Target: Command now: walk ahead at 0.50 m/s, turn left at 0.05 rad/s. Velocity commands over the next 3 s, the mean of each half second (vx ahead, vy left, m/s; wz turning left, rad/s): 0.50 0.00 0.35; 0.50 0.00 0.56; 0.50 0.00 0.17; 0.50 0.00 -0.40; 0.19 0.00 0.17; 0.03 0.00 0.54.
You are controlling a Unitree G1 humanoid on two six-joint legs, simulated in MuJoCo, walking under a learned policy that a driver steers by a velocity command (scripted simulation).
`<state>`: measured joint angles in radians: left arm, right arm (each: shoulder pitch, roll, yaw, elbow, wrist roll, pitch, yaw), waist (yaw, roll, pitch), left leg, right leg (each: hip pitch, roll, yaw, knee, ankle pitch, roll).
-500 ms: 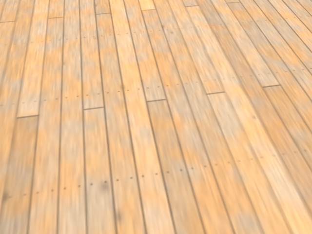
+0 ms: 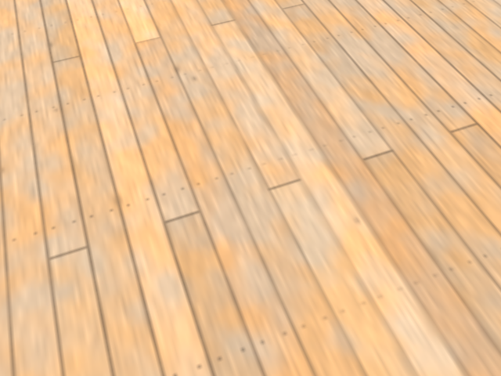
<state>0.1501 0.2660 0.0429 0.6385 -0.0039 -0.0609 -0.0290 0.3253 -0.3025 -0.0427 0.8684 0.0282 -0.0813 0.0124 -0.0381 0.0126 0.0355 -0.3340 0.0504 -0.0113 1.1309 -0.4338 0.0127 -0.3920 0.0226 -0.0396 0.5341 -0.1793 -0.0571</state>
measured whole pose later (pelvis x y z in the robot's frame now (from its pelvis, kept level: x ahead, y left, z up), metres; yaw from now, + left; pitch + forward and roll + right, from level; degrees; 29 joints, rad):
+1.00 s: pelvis +0.56 +0.11 +0.00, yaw +32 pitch +2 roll -1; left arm 0.13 0.27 0.05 0.68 0.01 -0.11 -0.02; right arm 0.34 -0.30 -0.06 0.73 0.03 -0.03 -0.01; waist -0.03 0.03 0.01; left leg -0.34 -0.07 -0.14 1.11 -0.46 0.03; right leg -0.40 0.03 0.00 0.54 -0.18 -0.02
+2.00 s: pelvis +1.01 +0.41 -0.01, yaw +19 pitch +2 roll +1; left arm 0.11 0.29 0.07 0.69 -0.02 -0.04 -0.05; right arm 0.30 -0.29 -0.06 0.83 0.01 -0.07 -0.01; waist -0.03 -0.01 0.06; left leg -0.18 0.04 0.06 1.07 -0.51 -0.02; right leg -0.48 0.05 -0.04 0.63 -0.19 -0.11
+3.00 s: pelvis +1.25 +0.48 +0.01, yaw +46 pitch +2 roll +1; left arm 0.19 0.26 0.06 0.75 0.02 0.00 0.04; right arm 0.19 -0.35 -0.11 0.65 0.02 0.06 -0.03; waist 0.02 0.05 0.02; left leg -0.56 -0.08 -0.10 1.13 -0.40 -0.07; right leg -0.26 -0.03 -0.01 0.46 -0.23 -0.01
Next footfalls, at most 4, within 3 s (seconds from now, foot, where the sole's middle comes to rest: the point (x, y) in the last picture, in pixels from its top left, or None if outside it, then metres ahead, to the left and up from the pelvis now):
0.44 left None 0.38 0.17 -0.77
0.90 right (233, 287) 0.71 0.07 -0.77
1.40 left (108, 272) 0.78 0.44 -0.77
1.94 right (141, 173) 1.15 0.38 -0.77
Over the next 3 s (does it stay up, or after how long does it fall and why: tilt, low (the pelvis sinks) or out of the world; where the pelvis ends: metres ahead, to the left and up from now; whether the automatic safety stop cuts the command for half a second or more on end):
stays up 1.25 0.48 0.01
